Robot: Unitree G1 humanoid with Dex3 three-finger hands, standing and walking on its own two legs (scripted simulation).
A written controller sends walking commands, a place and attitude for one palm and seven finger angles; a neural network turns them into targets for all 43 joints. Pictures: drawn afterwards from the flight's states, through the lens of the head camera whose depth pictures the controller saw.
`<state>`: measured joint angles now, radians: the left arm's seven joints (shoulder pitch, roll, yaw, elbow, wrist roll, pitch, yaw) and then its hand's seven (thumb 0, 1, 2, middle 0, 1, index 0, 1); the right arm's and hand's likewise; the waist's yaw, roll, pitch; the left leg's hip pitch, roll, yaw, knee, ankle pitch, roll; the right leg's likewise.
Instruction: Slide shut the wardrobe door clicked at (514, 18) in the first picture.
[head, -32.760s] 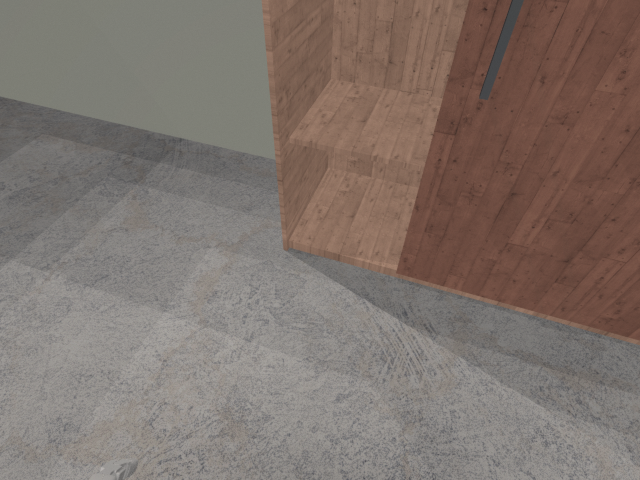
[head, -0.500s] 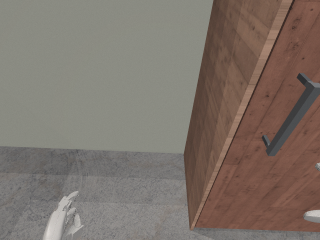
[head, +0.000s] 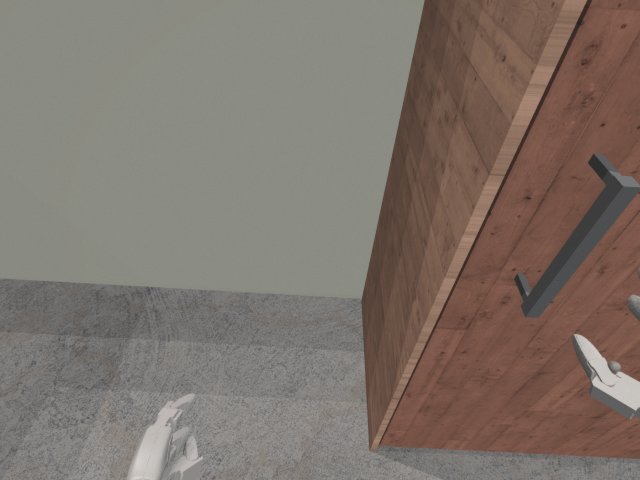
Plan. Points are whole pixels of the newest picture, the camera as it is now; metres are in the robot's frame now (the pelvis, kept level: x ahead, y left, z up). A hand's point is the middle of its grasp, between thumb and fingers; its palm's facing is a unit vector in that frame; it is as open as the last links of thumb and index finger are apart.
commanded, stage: draw the hand back to the body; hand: right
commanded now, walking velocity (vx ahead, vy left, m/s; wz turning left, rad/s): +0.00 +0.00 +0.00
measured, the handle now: (562, 244) +0.35 -0.30 +0.15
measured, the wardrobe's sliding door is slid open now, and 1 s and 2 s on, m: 0.00 0.00 0.00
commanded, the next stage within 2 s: step back with the hand held close in 0.50 s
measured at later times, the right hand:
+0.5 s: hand (571, 368) +0.19 -0.23 +0.15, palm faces +0.48 +0.80 -0.37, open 7.5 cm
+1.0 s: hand (616, 388) +0.17 -0.26 +0.15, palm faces +0.41 +0.76 -0.51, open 7.4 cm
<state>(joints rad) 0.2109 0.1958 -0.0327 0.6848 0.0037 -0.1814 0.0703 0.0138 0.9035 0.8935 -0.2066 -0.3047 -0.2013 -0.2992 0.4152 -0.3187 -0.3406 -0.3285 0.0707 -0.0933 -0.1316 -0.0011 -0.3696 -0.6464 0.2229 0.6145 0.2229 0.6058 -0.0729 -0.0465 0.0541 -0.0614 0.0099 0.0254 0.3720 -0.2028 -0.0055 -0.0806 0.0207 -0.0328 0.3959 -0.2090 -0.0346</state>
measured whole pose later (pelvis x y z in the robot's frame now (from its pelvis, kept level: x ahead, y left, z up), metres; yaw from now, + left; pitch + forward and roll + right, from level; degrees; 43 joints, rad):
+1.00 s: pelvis -0.03 +0.00 -0.01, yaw +0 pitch +0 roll +0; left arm 0.19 0.22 0.00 0.56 -0.01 -0.03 0.10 0.01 0.91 0.89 -0.20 -0.30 -0.20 -0.30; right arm 0.56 -0.43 -0.41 -0.51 0.04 -0.13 -0.16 0.01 -0.89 -0.90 0.21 0.31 0.21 0.30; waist -0.02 -0.01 0.02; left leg -0.31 0.01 0.02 0.55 -0.23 0.00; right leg -0.31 0.02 -0.03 0.56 -0.25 -0.04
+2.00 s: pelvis -0.29 -0.03 -0.02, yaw -1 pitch +2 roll +0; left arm 0.29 0.26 0.03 0.66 -0.01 -0.07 0.10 0.01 0.91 0.89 -0.20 -0.30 -0.20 -0.30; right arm 0.54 -0.40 -0.42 -0.45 0.03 -0.14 -0.20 0.01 -0.89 -0.90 0.21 0.31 0.21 0.30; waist 0.02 0.02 -0.10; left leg -0.34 0.04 0.05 0.62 -0.33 -0.01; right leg -0.27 -0.01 -0.03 0.59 -0.36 -0.02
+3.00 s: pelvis -0.30 -0.07 -0.01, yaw -1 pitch +1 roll +2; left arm 0.19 0.20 -0.01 0.62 -0.01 -0.09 0.06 0.01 0.91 0.89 -0.20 -0.30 -0.20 -0.30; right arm 0.52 -0.38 -0.37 -0.42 0.02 -0.15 -0.16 0.01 -0.89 -0.90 0.21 0.31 0.21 0.30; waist -0.01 -0.01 -0.02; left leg -0.23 0.00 0.04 0.48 -0.26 -0.01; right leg -0.30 -0.02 -0.07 0.54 -0.27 -0.04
